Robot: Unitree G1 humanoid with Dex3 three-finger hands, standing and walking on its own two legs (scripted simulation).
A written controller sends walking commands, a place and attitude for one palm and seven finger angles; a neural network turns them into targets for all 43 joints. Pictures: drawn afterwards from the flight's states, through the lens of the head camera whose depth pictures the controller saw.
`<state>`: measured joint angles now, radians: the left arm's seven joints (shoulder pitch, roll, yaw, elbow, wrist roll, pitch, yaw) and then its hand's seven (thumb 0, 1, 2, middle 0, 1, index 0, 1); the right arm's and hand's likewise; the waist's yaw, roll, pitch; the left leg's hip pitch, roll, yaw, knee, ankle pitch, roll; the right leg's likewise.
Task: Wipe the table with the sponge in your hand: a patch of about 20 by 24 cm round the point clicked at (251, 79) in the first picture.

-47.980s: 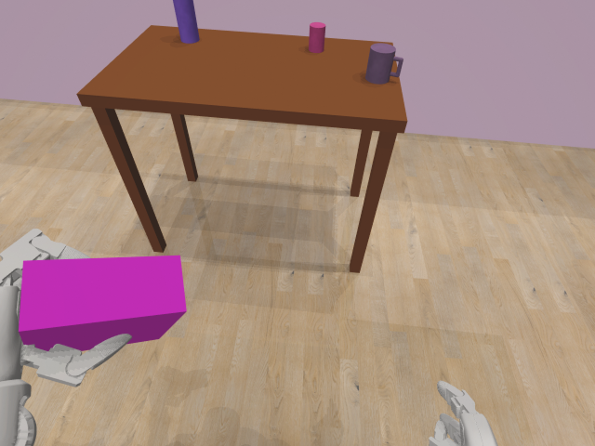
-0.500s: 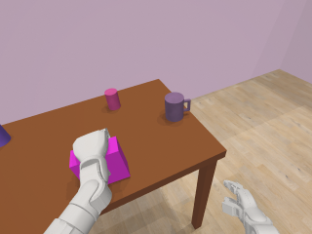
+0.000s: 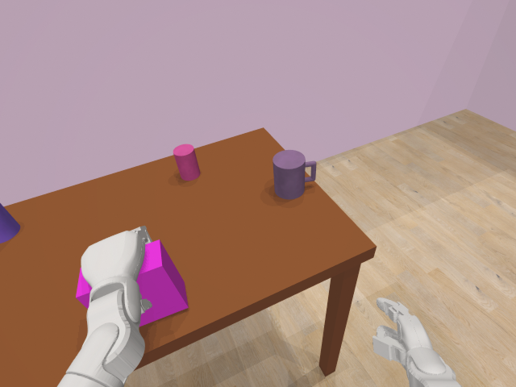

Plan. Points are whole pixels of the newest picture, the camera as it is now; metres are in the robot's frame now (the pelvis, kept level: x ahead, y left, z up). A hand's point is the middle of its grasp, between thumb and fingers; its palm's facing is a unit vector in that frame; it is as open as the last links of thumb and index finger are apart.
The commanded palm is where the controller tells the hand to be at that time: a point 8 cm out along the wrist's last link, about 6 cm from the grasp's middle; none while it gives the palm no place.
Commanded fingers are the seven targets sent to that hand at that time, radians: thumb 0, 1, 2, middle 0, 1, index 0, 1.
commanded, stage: wipe forward along the middle lane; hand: left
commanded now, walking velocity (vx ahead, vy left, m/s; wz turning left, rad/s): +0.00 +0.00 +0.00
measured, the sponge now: (142, 295) +0.26 +0.25 +0.00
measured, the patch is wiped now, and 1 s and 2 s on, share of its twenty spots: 1.00 1.00 1.00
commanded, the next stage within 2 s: slide back across to the first lane in 1.62 s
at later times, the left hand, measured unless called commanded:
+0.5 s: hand (123, 262) +0.29 +0.28 +0.05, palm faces -0.02 -0.07 -1.00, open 10.0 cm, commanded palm +0.27 +0.27 +0.09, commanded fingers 0.00 0.10 1.30 -1.20 -1.60 -1.20 -1.60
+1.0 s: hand (119, 242) +0.33 +0.30 +0.05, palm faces -0.05 -0.05 -1.00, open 10.0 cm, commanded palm +0.31 +0.30 +0.08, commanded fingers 0.00 0.10 1.30 -1.20 -1.60 -1.20 -1.60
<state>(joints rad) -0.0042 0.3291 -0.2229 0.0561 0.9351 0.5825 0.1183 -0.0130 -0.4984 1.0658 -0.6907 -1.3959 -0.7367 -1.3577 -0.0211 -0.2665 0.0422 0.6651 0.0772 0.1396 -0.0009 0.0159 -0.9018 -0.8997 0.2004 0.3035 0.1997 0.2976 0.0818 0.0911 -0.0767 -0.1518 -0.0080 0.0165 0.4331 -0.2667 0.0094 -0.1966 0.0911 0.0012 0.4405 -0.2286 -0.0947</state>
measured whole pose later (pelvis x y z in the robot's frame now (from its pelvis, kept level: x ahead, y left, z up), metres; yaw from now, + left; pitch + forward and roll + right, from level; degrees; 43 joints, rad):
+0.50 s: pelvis -0.01 +0.01 +0.00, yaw +2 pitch +2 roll +0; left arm -0.24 0.33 -0.19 0.35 0.96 0.51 0.12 -0.02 -0.51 1.07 -0.71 -1.37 -0.76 -1.33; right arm 0.05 -0.27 0.04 0.69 0.08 0.12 -0.05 0.01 -0.90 -0.90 0.20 0.30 0.20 0.30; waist 0.07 0.08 -0.09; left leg -0.24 -0.03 -0.01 0.46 -0.25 0.02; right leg -0.27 0.07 -0.03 0.45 -0.22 -0.08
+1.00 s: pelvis -0.01 +0.01 +0.00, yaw +2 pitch +5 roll +0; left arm -0.42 0.41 -0.10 0.63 0.96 0.37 0.14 0.00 -0.52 1.07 -0.72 -1.37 -0.76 -1.33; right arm 0.13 -0.29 0.02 0.70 0.09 0.12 -0.06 0.01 -0.90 -0.90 0.20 0.30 0.20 0.30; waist 0.03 0.07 -0.11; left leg -0.33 -0.02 -0.01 0.49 -0.26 0.02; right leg -0.35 0.08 -0.03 0.47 -0.21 -0.09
